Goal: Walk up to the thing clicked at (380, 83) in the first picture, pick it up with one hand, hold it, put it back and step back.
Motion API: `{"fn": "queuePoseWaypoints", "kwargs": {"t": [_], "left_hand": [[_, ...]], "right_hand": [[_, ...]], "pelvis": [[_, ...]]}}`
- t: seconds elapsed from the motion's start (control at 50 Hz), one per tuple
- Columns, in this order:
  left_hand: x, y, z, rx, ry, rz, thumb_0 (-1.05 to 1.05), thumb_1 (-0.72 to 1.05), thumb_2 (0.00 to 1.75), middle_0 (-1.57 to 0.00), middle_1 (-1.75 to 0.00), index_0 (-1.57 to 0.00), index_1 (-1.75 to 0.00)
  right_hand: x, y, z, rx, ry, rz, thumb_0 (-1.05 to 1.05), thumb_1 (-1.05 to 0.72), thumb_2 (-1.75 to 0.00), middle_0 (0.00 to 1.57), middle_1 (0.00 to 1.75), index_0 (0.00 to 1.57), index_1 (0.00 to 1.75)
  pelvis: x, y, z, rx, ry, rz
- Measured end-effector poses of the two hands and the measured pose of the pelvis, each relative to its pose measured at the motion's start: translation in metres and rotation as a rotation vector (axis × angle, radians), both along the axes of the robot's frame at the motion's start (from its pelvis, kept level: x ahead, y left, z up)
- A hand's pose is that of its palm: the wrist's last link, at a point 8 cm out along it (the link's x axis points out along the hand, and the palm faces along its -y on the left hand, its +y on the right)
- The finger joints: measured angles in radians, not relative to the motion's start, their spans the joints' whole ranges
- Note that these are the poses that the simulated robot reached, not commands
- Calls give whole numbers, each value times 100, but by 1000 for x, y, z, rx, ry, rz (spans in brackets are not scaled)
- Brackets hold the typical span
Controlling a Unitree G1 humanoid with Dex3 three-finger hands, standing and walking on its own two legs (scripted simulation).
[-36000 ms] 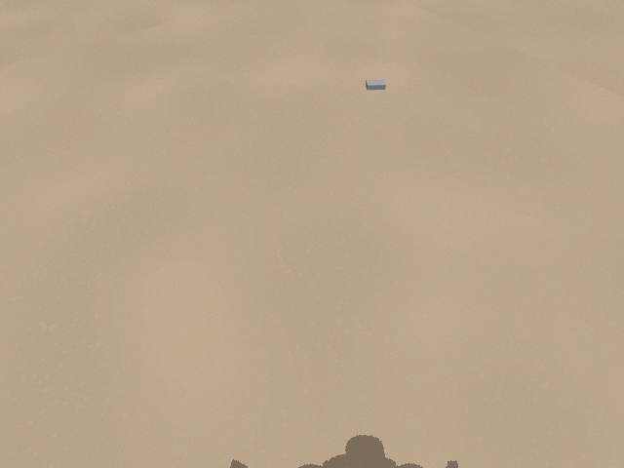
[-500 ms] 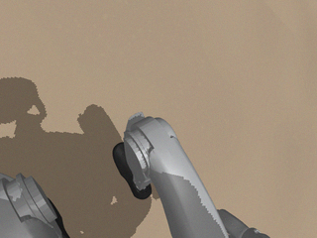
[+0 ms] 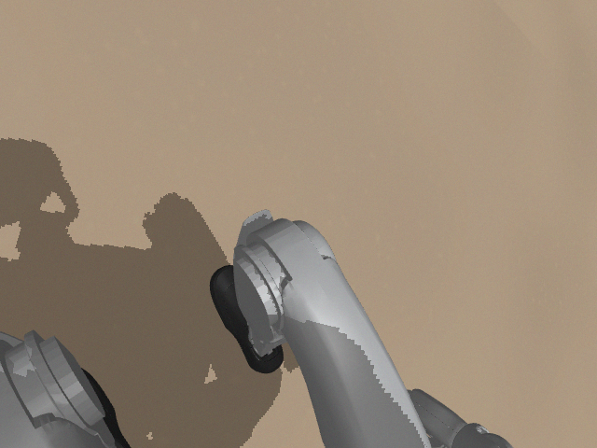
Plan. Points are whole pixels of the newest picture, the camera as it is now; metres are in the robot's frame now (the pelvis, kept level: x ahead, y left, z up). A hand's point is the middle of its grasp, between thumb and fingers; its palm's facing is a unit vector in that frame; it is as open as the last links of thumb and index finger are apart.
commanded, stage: close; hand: left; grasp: from above
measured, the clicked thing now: out of the picture +0.47 +0.36 -0.30
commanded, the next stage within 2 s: settle in 0.82 s
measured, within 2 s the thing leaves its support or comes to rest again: leaves its support in 1.28 s
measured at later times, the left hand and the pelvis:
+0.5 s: hand out of the picture +0.45 +0.36 -0.27, palm faces -0.37 -0.23 -0.90, open 9.4 cm; pelvis +0.00 +0.00 +0.00, yaw +0 degrees
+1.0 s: hand out of the picture +0.45 +0.36 -0.26, palm faces -0.37 -0.23 -0.90, open 9.3 cm; pelvis +0.00 +0.00 +0.00, yaw +0 degrees
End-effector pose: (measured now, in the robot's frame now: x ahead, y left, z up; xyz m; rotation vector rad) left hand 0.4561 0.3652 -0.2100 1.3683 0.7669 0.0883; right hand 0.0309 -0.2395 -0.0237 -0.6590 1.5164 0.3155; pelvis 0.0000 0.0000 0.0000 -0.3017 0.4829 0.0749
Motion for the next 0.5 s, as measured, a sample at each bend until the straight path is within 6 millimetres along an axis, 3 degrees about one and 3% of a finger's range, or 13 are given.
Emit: {"fn": "queuePoseWaypoints", "kwargs": {"t": [0.5], "left_hand": [[0,-1,2,0,-2,-25,0,22,17,-76,-30,-77,-27]], "right_hand": [[-4,-1,-2,0,10,-6,0,-89,-90,20,30,20,30]], "pelvis": [[0,-3,1,6,-6,-3]]}}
